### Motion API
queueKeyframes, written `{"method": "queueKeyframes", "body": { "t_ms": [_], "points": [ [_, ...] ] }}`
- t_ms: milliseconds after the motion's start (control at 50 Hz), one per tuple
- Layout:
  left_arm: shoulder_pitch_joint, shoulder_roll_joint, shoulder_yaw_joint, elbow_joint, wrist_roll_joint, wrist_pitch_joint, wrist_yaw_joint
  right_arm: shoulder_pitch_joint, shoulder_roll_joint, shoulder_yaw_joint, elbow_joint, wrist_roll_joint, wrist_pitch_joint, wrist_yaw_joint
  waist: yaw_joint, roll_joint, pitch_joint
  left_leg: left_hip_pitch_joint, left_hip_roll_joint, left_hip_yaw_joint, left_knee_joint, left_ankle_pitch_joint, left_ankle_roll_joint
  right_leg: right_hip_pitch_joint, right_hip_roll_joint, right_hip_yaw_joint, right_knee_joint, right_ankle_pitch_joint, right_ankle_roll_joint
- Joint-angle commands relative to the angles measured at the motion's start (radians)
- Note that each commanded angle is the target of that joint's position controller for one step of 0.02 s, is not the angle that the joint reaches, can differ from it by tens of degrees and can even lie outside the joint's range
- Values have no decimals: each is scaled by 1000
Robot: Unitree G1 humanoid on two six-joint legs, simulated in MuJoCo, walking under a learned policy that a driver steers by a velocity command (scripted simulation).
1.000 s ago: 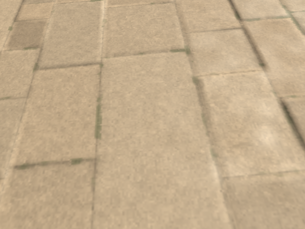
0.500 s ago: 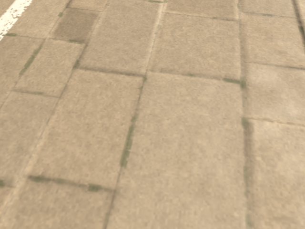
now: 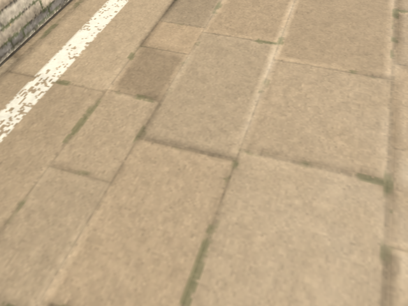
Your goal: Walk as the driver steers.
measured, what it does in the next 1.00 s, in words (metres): walks ahead, turning right: left foot, then right foot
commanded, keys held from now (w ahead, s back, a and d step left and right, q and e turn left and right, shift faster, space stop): w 0.18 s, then w+e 0.76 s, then w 0.04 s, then w+q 0.02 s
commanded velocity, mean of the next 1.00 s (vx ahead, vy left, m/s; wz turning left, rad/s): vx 0.50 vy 0.00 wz -0.33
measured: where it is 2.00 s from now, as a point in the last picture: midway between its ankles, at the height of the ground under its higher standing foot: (266, 222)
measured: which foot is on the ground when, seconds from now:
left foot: up 0.00-0.24, down 0.26-0.80, up 0.82-1.00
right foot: down 0.00-0.28, up 0.30-0.78, down 0.80-1.00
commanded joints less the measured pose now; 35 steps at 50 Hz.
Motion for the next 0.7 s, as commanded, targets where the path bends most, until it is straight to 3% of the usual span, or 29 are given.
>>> {"method": "queueKeyframes", "body": {
  "t_ms": [20,80,160,200,220,240,260,280,300,320,340,360,380,420,480,560,600,660,700],
  "points": [
    [16,109,23,-27,-7,-15,-1,-71,-37,2,-77,1,-7,5,-8,-120,38,-69,37,47,-136,113,-25,2,-234,167,-175,251,-126],
    [67,123,27,3,-8,-15,0,-178,-13,18,-105,9,-12,8,24,-123,40,-15,21,86,-305,193,-26,27,-224,126,-161,327,-107],
    [114,137,30,38,2,-7,7,-252,-31,16,-127,14,-18,0,40,-121,46,17,-2,97,-411,167,6,129,-275,140,-110,413,-100],
    [110,143,31,51,5,-2,14,-236,-43,11,-126,11,-24,-6,21,-120,42,79,-24,96,-455,101,32,164,-293,150,-45,525,-89],
    [100,151,32,55,5,0,17,-173,-54,3,-107,8,-30,-13,-13,-118,14,170,-50,98,-490,68,46,168,-285,149,35,638,-78],
    [88,152,31,58,1,4,17,-40,-72,-8,-62,1,-41,-21,-74,-90,-54,346,-71,105,-559,89,68,136,-251,124,188,690,-62],
    [75,134,24,42,-6,1,15,130,-125,-27,-15,-16,-53,-35,-142,-48,-163,606,28,4,-566,76,105,-15,-206,99,400,524,-43],
    [144,26,-2,-2,-37,-2,10,243,-234,-57,-10,-39,-53,-47,-143,145,-322,926,344,-395,-597,-16,202,-345,-72,17,759,20,3],
    [149,103,21,17,-16,8,21,231,-214,-60,-5,-2,-36,-41,-134,130,-335,875,417,-599,-707,-55,240,-469,-20,74,908,-349,-3],
    [81,131,36,13,-3,17,22,140,-150,-44,-12,14,-31,-38,-94,39,-167,734,362,-457,-735,-117,211,-509,-81,120,937,-274,-11],
    [41,103,31,7,-3,18,13,65,-91,-30,-21,18,-37,-35,-68,22,-67,602,317,-334,-786,-85,185,-497,-119,116,897,-199,-8],
    [27,85,32,12,-1,27,8,33,-58,-22,-19,18,-45,-34,-45,31,-17,518,270,-235,-825,-36,149,-464,-143,109,857,-159,-5],
    [34,77,33,16,14,41,0,23,-40,-17,-8,22,-52,-38,-21,50,11,454,236,-158,-850,18,123,-429,-156,105,834,-137,5],
    [32,51,33,17,20,62,-14,40,-42,-21,6,24,-72,-39,-2,36,11,422,218,-73,-873,124,118,-412,-157,93,842,-90,18],
    [-57,39,36,-17,19,74,-26,76,-58,-31,32,30,-86,-42,3,18,32,451,208,32,-895,218,118,-511,-173,84,808,13,33],
    [-199,18,27,-72,18,71,-38,120,-44,-29,65,27,-83,-45,-16,17,64,477,176,150,-889,307,109,-554,-169,45,620,152,44],
    [-274,5,17,-99,20,68,-45,141,-56,-31,77,28,-82,-48,-34,20,73,492,178,193,-880,353,103,-519,-158,2,497,203,36],
    [-356,11,12,-137,24,67,-53,195,-78,-37,105,25,-74,-56,-58,14,85,583,211,227,-851,440,97,-502,-142,-50,391,171,3],
    [-366,23,16,-150,28,67,-53,207,-90,-41,117,22,-63,-63,-51,18,78,653,227,255,-787,599,87,-475,-115,-75,349,96,-29]
  ]
}}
